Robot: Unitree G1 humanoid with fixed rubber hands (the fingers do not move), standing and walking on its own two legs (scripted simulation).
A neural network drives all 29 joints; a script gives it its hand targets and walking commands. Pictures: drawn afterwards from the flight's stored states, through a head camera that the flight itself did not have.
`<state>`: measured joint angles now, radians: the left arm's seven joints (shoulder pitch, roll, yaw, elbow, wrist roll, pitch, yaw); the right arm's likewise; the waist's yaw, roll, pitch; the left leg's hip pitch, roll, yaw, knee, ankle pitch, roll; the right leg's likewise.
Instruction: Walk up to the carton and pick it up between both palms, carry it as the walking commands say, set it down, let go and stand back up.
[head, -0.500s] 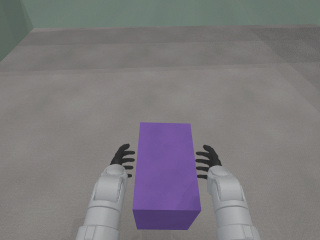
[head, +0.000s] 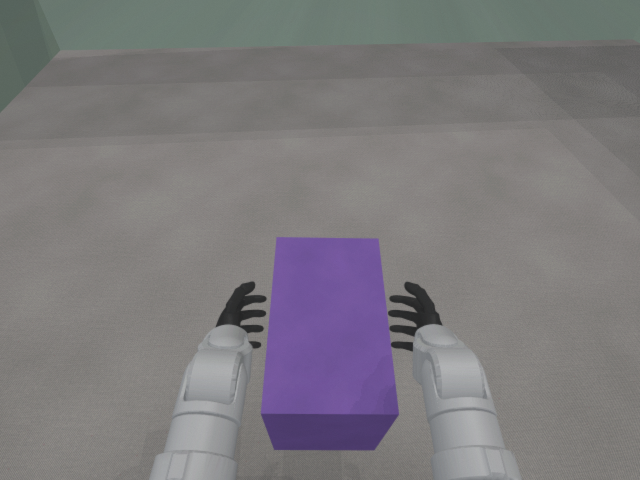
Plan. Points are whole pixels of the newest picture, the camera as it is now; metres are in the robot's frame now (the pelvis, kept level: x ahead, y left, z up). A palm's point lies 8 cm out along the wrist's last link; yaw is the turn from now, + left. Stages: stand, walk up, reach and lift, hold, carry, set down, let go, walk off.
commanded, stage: carry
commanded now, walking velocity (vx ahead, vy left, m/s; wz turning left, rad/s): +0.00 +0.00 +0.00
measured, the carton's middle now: (325, 345) +0.36 +0.00 -0.09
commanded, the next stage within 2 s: hold in 1.76 s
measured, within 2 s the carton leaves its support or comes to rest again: neither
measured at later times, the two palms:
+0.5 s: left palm (230, 356) +0.27 +0.12 +0.04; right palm (436, 362) +0.27 -0.13 +0.03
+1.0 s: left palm (233, 350) +0.27 +0.12 +0.04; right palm (441, 359) +0.27 -0.14 +0.04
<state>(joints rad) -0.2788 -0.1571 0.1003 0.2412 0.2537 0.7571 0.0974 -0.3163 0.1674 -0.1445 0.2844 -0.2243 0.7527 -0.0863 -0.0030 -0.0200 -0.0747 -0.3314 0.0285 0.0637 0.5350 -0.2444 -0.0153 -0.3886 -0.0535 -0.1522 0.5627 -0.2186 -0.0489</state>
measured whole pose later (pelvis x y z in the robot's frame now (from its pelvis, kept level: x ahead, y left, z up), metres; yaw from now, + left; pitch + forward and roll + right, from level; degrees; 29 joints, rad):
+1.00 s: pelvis -0.02 +0.00 +0.00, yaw -1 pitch +2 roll +1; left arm -0.28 -0.16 0.08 0.25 0.25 0.77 0.10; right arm -0.28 0.16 -0.15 0.28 -0.22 0.75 -0.08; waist 0.00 -0.02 -0.10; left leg -0.35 0.04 0.07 0.51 -0.20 -0.02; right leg -0.39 -0.04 -0.15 0.51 -0.15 -0.06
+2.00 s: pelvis -0.02 +0.03 +0.00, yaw -2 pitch -4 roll -1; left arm -0.33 -0.17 0.17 0.38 0.26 0.73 0.11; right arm -0.33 0.17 -0.15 0.38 -0.21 0.74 -0.13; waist 0.01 0.02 -0.04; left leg -0.24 -0.02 -0.04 0.57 -0.26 0.01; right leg -0.27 0.01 -0.01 0.51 -0.17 0.00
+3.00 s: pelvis -0.02 +0.01 +0.00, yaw -2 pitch -8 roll +1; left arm -0.48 -0.21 0.47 0.71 0.39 0.55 0.08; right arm -0.50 0.23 -0.40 0.67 -0.39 0.58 -0.08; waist 0.02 0.00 0.04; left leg -0.18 -0.06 -0.09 0.58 -0.27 0.00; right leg -0.24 0.06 0.09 0.60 -0.22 -0.02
